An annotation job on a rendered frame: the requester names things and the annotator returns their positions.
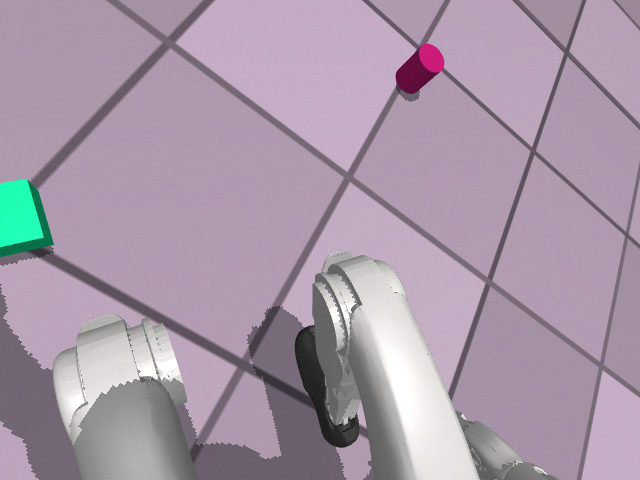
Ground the right robot arm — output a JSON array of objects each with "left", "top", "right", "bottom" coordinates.
[{"left": 504, "top": 462, "right": 559, "bottom": 480}]

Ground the right robot foot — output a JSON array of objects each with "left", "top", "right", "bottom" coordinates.
[{"left": 295, "top": 325, "right": 359, "bottom": 448}]

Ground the right robot hand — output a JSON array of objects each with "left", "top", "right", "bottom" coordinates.
[{"left": 455, "top": 410, "right": 525, "bottom": 480}]

